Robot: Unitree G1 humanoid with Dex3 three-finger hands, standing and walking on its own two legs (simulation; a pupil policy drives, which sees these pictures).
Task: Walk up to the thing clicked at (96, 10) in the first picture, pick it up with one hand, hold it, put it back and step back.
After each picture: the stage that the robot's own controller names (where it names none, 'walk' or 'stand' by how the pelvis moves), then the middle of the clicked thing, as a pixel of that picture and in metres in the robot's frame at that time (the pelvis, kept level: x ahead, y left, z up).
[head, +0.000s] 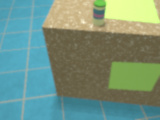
stand; (99, 12) +0.78 -0.09 +0.04
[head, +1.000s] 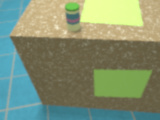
rise first; (72, 17) +0.68 +0.08 +0.07
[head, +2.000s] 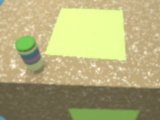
stand; (30, 54) +0.43 +0.20 +0.07
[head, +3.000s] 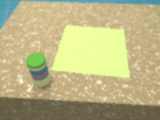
stand; (39, 70) +0.40 +0.17 +0.04
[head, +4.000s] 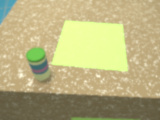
stand; (39, 64) +0.42 +0.18 +0.04
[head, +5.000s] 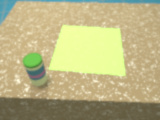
stand; (36, 69) +0.41 +0.18 +0.04
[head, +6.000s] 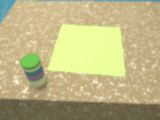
stand; (34, 70) +0.40 +0.19 +0.04
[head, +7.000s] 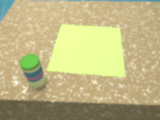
stand; (33, 71) +0.40 +0.19 +0.04
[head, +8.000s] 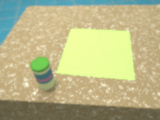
rise first; (43, 73) +0.39 +0.18 +0.04
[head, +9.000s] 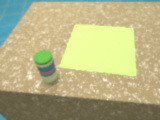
go down; (46, 66) +0.42 +0.18 +0.04
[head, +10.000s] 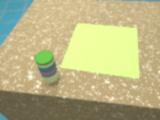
go down; (47, 67) +0.40 +0.17 +0.04
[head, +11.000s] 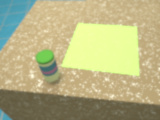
go down; (48, 66) +0.42 +0.17 +0.04
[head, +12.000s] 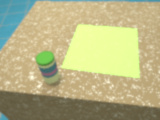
go down; (48, 67) +0.41 +0.17 +0.04
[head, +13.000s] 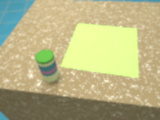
go down; (47, 66) +0.41 +0.18 +0.04
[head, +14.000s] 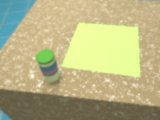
go down; (48, 66) +0.41 +0.17 +0.04
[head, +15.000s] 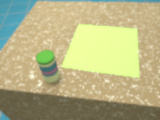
go down; (48, 66) +0.41 +0.17 +0.04
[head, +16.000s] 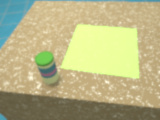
go down; (47, 68) +0.40 +0.18 +0.04
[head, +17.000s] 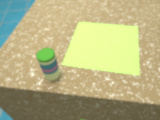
go down; (48, 64) +0.42 +0.17 +0.04
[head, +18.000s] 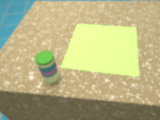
go down; (47, 67) +0.41 +0.17 +0.04
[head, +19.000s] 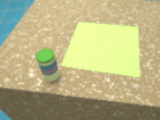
go down; (48, 65) +0.41 +0.18 +0.04
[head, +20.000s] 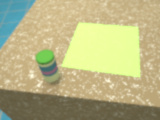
go down; (48, 66) +0.41 +0.18 +0.04
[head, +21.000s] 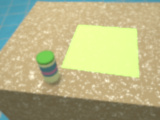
go down; (48, 67) +0.41 +0.17 +0.04
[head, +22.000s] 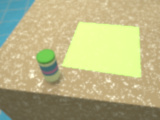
go down; (48, 65) +0.41 +0.17 +0.04
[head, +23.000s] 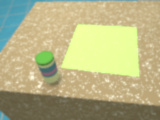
go down; (48, 67) +0.41 +0.17 +0.04
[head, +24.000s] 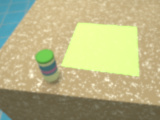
go down; (48, 65) +0.41 +0.18 +0.04
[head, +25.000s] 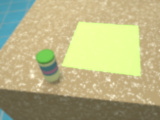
go down; (48, 65) +0.41 +0.17 +0.04
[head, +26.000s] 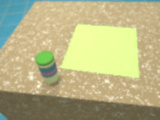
go down; (47, 67) +0.41 +0.17 +0.04
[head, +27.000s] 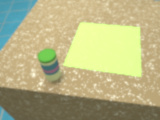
go down; (50, 65) +0.41 +0.17 +0.04
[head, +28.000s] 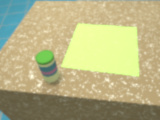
go down; (48, 66) +0.41 +0.18 +0.04
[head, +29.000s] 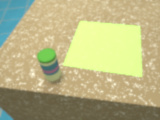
go down; (49, 65) +0.41 +0.17 +0.04
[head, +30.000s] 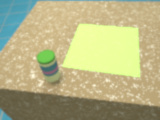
go down; (49, 66) +0.41 +0.17 +0.04
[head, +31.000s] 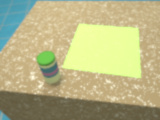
go down; (49, 67) +0.41 +0.17 +0.04
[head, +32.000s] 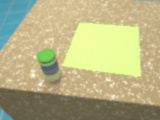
go down; (49, 65) +0.42 +0.17 +0.04
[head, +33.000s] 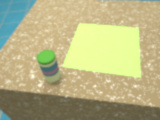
go down; (49, 66) +0.41 +0.17 +0.04
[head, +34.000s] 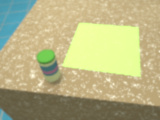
go down; (49, 66) +0.41 +0.17 +0.04
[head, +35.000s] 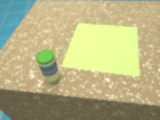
go down; (48, 66) +0.41 +0.17 +0.04
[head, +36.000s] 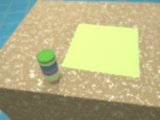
go down; (49, 65) +0.41 +0.18 +0.04
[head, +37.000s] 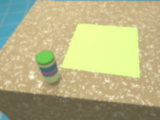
go down; (48, 67) +0.41 +0.17 +0.04
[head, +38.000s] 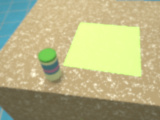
go down; (50, 64) +0.42 +0.17 +0.04
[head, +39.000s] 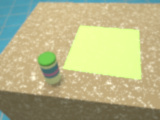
go down; (50, 68) +0.41 +0.17 +0.04
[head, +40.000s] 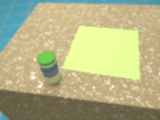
go down; (49, 67) +0.41 +0.17 +0.04
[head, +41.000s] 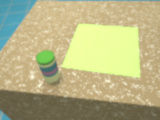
go down; (48, 67) +0.41 +0.17 +0.04
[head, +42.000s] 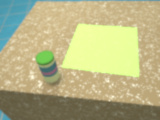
go down; (48, 67) +0.41 +0.17 +0.04
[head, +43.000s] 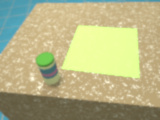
go down; (48, 68) +0.41 +0.17 +0.04
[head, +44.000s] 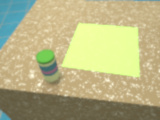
go down; (48, 66) +0.41 +0.17 +0.04
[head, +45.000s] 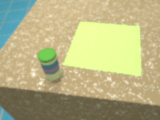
go down; (50, 64) +0.42 +0.17 +0.04
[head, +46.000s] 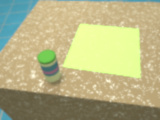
go down; (49, 66) +0.41 +0.17 +0.04
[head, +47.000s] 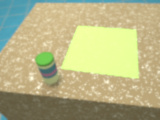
go down; (48, 68) +0.41 +0.17 +0.04
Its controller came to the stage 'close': no
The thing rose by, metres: 0.00
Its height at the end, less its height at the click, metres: +0.00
